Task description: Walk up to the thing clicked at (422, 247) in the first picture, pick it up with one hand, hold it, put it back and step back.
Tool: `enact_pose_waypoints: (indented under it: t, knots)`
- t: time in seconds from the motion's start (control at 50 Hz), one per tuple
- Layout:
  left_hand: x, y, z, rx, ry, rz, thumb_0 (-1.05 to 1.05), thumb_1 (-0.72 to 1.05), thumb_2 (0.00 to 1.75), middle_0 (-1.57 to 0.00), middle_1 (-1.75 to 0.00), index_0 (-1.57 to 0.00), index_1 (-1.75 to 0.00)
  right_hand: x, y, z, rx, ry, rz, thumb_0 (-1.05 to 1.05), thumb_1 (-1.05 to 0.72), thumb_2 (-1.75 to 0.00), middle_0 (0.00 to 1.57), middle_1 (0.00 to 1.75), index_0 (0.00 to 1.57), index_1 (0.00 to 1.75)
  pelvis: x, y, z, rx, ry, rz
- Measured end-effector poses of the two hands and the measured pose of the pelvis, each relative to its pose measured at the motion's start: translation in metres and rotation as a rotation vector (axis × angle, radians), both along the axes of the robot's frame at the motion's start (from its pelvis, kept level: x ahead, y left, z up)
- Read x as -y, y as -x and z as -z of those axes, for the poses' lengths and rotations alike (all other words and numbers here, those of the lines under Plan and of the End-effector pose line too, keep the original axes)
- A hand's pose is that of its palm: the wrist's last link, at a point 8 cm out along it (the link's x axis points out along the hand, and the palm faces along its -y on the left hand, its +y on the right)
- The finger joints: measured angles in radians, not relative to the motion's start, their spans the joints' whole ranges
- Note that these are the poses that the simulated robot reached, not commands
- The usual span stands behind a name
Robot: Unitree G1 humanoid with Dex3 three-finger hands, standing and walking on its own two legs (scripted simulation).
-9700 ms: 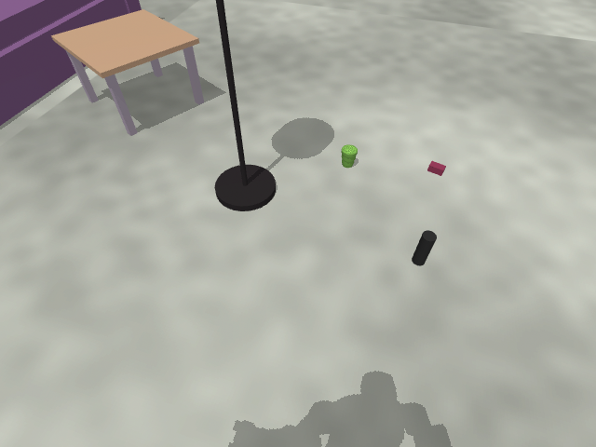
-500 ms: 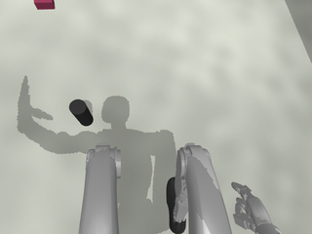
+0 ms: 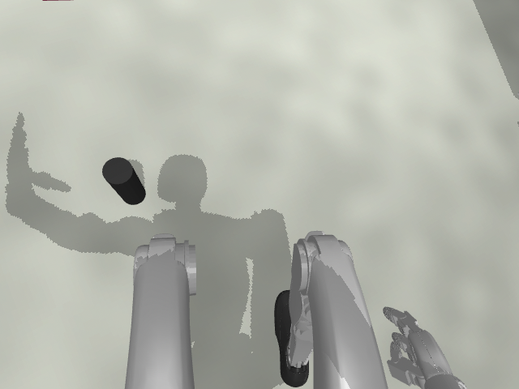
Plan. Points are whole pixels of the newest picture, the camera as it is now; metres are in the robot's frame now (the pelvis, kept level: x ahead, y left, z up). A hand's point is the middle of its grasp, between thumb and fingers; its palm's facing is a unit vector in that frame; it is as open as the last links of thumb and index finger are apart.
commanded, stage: approach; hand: left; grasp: from the side
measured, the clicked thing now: (126, 183) +0.46 +0.25 -0.30
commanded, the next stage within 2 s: close in in 0.60 s
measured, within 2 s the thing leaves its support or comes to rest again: neither
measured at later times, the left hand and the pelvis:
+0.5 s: hand out of the picture +0.40 +0.39 -0.12, palm faces +0.20 -0.98 +0.03, open 17.6 cm; pelvis +0.00 +0.00 -0.05, yaw -3 degrees
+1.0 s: hand (97, 193) +0.42 +0.29 -0.24, palm faces +0.16 -0.99 +0.06, open 17.7 cm; pelvis -0.01 +0.02 -0.10, yaw -8 degrees
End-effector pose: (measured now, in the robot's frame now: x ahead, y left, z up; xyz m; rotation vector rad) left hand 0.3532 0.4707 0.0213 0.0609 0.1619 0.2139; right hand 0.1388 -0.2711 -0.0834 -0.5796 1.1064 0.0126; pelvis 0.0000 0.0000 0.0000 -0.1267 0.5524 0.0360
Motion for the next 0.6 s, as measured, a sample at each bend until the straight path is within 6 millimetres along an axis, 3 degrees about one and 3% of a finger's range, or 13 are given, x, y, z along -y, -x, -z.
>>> enact_pose_waypoints:
  t: [0.18, 0.28, 0.4, 0.6]
  knots:
    - [-0.005, -0.002, 0.007, 0.026, 0.005, -0.004, -0.01, -0.53, 0.06, -0.06, -0.06, -0.05, -0.08, 0.001, -0.003, 0.006, -0.001, 0.009, -0.022, 0.0, -0.91, -0.9, 0.21, 0.3, 0.21, 0.3, 0.0, 0.001, 0.008, 0.008, 0.004, 0.003]
    - [-0.005, -0.003, 0.025, 0.066, 0.022, -0.013, -0.01, -0.56, 0.04, -0.07, -0.07, -0.06, -0.09, 0.001, -0.005, 0.01, -0.005, 0.021, -0.058, 0.0, -0.91, -0.9, 0.21, 0.3, 0.21, 0.3, 0.0, 0.002, 0.018, 0.02, 0.01, 0.011]
    - [0.009, -0.01, 0.079, 0.07, 0.067, -0.012, -0.01, -0.58, 0.02, -0.08, -0.08, -0.06, -0.09, -0.001, -0.007, 0.019, -0.024, 0.052, -0.116, 0.0, -0.91, -0.9, 0.21, 0.3, 0.21, 0.3, -0.002, 0.003, 0.035, 0.05, 0.027, 0.024]
    - [0.054, -0.03, 0.185, 0.049, 0.103, 0.041, -0.01, -0.57, 0.04, -0.08, -0.09, -0.06, -0.1, -0.008, -0.005, 0.032, -0.102, 0.144, -0.204, 0.0, -0.91, -0.9, 0.21, 0.3, 0.21, 0.3, -0.007, 0.005, 0.068, 0.133, 0.073, 0.044]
